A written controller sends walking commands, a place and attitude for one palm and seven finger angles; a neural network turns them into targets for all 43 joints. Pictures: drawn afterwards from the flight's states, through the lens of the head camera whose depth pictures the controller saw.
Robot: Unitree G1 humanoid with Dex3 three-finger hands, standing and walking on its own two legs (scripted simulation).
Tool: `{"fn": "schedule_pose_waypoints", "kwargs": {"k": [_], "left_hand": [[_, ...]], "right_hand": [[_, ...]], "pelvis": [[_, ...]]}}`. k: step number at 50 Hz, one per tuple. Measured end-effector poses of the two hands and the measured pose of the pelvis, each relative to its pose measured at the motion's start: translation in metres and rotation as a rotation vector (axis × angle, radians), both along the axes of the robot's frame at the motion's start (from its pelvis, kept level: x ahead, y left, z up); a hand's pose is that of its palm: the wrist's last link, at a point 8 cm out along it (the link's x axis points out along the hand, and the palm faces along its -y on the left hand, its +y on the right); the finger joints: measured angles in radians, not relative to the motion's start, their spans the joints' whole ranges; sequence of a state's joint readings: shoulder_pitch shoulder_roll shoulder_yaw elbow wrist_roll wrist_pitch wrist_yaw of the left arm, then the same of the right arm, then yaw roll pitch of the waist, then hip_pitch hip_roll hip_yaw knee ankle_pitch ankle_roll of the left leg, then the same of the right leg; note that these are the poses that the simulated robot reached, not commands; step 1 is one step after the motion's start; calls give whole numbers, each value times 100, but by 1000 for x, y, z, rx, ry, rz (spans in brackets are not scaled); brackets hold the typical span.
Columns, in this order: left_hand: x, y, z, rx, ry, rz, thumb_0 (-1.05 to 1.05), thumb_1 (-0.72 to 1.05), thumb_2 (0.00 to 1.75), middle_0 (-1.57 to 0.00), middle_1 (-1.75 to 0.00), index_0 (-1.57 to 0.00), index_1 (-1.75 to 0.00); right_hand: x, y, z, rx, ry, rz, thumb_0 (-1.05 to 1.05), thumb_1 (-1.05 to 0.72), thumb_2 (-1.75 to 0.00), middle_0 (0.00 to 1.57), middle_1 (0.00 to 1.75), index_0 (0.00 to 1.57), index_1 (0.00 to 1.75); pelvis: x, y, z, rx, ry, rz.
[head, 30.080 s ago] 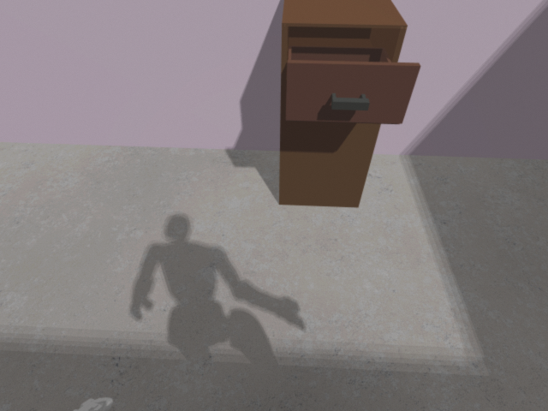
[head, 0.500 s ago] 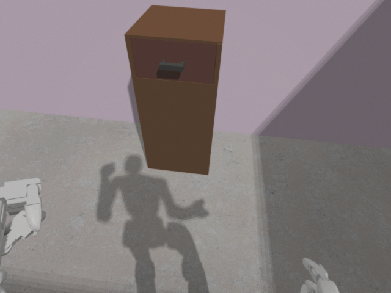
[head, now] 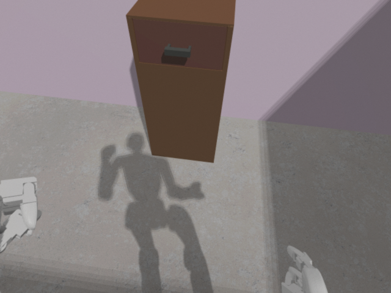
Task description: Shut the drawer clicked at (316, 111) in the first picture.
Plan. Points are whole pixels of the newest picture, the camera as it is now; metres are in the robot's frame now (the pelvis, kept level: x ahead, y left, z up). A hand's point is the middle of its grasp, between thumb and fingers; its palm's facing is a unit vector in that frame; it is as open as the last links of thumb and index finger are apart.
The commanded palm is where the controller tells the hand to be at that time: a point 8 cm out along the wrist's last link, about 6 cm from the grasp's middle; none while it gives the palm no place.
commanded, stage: stop stepping back and stand still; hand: left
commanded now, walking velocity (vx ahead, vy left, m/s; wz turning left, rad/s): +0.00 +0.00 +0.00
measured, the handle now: (178, 49) +0.96 +0.13 +0.00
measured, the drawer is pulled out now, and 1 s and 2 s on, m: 0.00 0.00 0.00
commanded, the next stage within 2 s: let the arm hang, fingers relaxed in 0.18 s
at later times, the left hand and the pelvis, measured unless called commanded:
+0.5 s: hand out of the picture +0.11 +0.23 -0.12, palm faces -0.03 -0.94 -0.33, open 3.0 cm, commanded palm none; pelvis -0.02 +0.01 -0.01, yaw +0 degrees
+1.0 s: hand out of the picture +0.01 +0.25 -0.15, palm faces -0.01 -0.94 -0.34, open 6.6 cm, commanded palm none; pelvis -0.02 +0.00 +0.01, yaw +0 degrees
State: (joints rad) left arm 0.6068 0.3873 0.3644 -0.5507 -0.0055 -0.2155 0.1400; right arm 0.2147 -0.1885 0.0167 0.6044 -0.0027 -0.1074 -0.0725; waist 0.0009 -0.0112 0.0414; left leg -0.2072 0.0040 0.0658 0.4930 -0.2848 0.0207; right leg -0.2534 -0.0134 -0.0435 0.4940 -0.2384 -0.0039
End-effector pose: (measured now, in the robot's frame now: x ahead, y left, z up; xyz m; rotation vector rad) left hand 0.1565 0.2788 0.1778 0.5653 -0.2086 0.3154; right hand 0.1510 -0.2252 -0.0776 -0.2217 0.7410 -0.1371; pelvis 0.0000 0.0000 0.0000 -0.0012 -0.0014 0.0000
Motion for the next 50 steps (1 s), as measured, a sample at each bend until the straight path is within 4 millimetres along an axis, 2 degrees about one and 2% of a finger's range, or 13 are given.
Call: {"fn": "schedule_pose_waypoints", "kwargs": {"k": [8,14,15,17,19,21,23,26,29,34,39,44,50], "left_hand": [[3,-3,8,23,-6,-56,1,89,90,-140,-160,-141,-160],[-7,6,1,5,23,-12,1,89,90,-140,-160,-141,-160],[-6,8,-8,5,48,-17,1,89,90,-140,-160,-141,-160],[2,17,-54,-47,225,3,0,89,90,-139,-160,-140,-160],[2,25,-117,-140,474,62,0,90,90,-137,-158,-138,-158],[-12,23,-177,-228,719,113,0,90,90,-134,-154,-134,-155],[-34,11,-227,-300,929,132,0,91,90,-129,-150,-129,-150],[-75,-15,-279,-396,1163,129,1,91,90,-120,-140,-120,-141],[-114,-36,-308,-461,1321,138,1,91,90,-109,-130,-110,-130],[-162,-26,-318,-503,1444,240,1,90,90,-91,-112,-91,-110],[-186,-7,-310,-479,1506,324,1,91,90,-72,-90,-72,-89],[-182,7,-299,-442,1503,372,1,91,90,-52,-68,-53,-67],[-151,12,-291,-413,1438,363,0,91,90,-32,-45,-33,-45]], "right_hand": [[11,1,8,10,-46,-15,1,-90,-90,20,30,21,30],[9,-1,8,-2,-37,-20,1,-90,-90,20,30,21,30],[8,-2,5,5,-37,1,1,-90,-90,20,30,21,30],[6,-7,-9,17,9,46,1,-90,-90,20,30,21,30],[0,-13,-23,22,64,52,1,-90,-90,20,30,21,30],[-12,-18,-33,21,111,36,1,-90,-90,20,30,21,30],[-29,-22,-37,12,161,18,1,-91,-90,20,30,21,30],[-62,-28,-40,-14,263,-6,1,-91,-90,20,30,21,30],[-98,-35,-40,-40,384,-30,1,-91,-90,20,30,21,30],[-147,-40,-41,-56,556,-66,1,-91,-90,20,30,21,30],[-169,-39,-49,-33,630,-93,1,-91,-90,20,30,20,30],[-168,-32,-57,4,633,-98,1,-91,-90,20,30,20,30],[-150,-27,-62,34,592,-91,1,-91,-90,20,30,21,30]], "pelvis": [[2,4,0,-6,5,-6],[-1,5,1,-9,6,-7],[-2,6,0,-11,13,2],[-7,10,-3,-12,22,15],[-11,13,-6,-12,25,17],[-14,15,-8,-8,22,12],[-18,14,-9,-1,12,7],[-22,11,-8,5,-4,2],[-26,8,-5,1,-13,3],[-29,3,0,-8,-13,11],[-28,4,3,-10,-14,12],[-25,4,4,-5,-16,8],[-20,3,6,0,-22,4]]}}
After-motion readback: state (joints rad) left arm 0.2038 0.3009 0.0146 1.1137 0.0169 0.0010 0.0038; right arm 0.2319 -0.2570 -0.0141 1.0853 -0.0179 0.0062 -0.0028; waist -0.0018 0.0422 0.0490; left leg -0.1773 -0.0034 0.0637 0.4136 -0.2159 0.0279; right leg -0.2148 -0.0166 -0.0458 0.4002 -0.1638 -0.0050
